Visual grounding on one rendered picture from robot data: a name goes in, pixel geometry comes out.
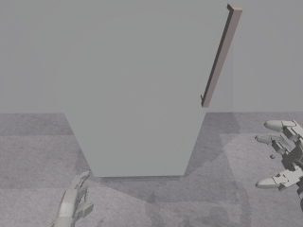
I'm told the robot right hand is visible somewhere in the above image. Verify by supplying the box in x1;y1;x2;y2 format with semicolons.
255;120;303;192

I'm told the handle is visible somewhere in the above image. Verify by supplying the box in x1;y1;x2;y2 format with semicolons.
201;3;242;108

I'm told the left robot forearm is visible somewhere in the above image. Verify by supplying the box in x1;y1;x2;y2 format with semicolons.
50;216;76;227

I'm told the fridge door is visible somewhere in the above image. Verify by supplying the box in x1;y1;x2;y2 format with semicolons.
10;0;246;178

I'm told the robot left hand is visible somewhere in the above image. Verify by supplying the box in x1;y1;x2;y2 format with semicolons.
57;170;94;222

